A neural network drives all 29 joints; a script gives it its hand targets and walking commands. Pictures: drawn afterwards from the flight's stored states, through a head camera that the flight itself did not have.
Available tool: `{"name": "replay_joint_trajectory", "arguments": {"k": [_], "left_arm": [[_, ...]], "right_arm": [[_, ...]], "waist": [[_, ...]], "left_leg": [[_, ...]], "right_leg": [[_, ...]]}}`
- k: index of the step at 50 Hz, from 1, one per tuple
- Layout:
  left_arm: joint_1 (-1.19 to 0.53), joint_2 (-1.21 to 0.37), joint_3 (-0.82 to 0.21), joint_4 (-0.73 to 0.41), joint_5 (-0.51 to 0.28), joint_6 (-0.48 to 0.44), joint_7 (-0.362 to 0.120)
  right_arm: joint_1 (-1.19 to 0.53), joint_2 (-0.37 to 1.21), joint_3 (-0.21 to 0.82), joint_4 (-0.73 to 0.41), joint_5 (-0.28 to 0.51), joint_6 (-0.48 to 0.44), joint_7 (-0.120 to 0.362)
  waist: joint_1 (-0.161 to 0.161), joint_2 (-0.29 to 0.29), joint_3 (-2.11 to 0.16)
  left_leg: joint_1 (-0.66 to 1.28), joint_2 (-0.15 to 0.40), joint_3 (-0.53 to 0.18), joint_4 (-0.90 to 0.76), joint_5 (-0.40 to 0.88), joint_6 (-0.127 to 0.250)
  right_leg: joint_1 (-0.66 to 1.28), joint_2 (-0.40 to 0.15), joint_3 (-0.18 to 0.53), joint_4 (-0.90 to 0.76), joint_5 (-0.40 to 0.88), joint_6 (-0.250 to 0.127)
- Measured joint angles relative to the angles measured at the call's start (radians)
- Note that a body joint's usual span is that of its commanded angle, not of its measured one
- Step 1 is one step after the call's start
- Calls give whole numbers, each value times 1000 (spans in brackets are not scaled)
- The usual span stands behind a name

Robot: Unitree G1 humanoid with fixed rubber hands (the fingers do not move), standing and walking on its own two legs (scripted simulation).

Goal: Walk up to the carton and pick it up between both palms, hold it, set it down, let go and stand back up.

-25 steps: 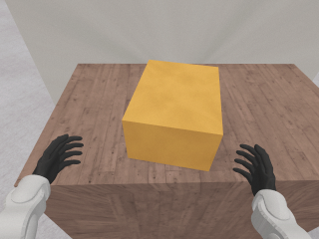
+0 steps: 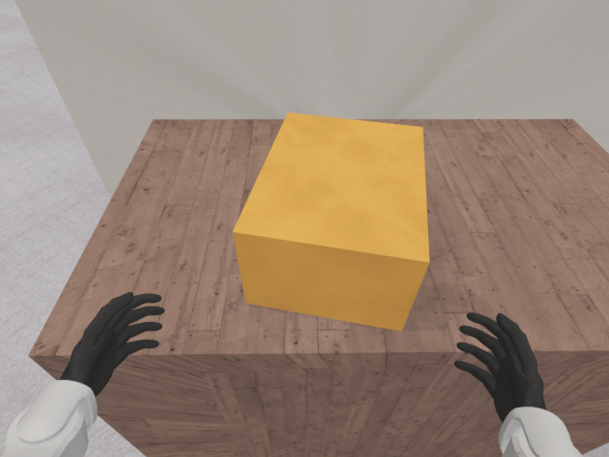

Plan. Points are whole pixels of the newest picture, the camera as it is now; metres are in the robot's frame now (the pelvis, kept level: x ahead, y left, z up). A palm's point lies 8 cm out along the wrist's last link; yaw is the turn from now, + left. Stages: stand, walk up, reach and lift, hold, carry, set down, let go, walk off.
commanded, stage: set down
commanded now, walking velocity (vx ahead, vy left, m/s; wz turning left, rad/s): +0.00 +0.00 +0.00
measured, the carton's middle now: (338, 210) +0.48 -0.02 +0.06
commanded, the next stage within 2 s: let go in 1.98 s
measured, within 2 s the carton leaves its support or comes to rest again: neither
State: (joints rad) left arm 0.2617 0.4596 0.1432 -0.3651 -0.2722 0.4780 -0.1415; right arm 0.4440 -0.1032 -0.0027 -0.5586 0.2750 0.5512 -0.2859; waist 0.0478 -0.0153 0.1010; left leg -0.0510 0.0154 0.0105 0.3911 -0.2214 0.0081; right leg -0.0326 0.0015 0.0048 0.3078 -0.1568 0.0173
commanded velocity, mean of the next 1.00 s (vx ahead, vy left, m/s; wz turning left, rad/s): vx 0.00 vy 0.00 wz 0.00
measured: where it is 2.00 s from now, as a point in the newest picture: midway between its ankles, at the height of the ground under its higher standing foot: outside the picture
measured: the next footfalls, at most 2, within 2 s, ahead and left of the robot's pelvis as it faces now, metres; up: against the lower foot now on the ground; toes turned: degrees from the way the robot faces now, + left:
none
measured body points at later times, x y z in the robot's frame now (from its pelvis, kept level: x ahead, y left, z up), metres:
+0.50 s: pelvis +0.01 +0.00 +0.00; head +0.03 +0.02 +0.45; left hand +0.21 +0.26 +0.05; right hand +0.21 -0.19 +0.05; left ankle +0.00 +0.11 -0.75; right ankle +0.02 -0.13 -0.75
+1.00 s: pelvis +0.01 +0.00 +0.00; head +0.00 +0.00 +0.45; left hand +0.21 +0.25 +0.04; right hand +0.20 -0.20 +0.03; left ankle +0.00 +0.11 -0.75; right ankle +0.02 -0.13 -0.75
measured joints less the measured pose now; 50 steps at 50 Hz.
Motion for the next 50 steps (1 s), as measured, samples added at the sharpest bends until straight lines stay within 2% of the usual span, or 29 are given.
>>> {"name": "replay_joint_trajectory", "arguments": {"k": [10, 17, 21, 30, 36, 45, 50], "left_arm": [[15, -30, 1, 11, 0, -18, -2], [55, -68, -6, 36, 0, -49, 6], [81, -69, -12, 41, 0, -75, 18], [81, -74, -28, 90, 0, -108, 38], [81, -99, -37, 119, 1, -122, 53], [76, -116, -38, 158, 14, -143, 40], [65, -144, -40, 186, 58, -162, 31]], "right_arm": [[7, 0, 0, 3, 0, -38, 24], [24, -1, 0, 34, -12, -103, 44], [34, -5, 0, 74, -18, -149, 58], [34, -5, 0, 185, -36, -186, 90], [34, -13, 0, 219, -59, -220, 115], [34, -14, 0, 265, -95, -238, 129], [34, -35, -2, 297, -107, -287, 157]], "waist": [[0, 2, 18], [0, 6, 44], [0, 7, 44], [0, 15, 37], [0, 24, 19], [0, 29, 9], [0, 42, 9]], "left_leg": [[0, 0, 0, 0, -11, 0], [-1, 0, 0, 0, -15, 0], [-1, 0, 0, 0, -18, 0], [0, 0, 0, 0, -18, 0], [4, 0, 0, 0, -17, 0], [15, 0, 0, 0, -17, 0], [22, 0, 1, -1, -17, 0]], "right_leg": [[0, 0, 0, 0, -11, 0], [-1, 0, 0, 0, -16, -1], [-1, 0, 0, 0, -18, -1], [0, 0, 0, 0, -18, -1], [3, 0, 0, 0, -17, -1], [15, 0, 0, 0, -17, -1], [21, 0, 0, 0, -17, -3]]}}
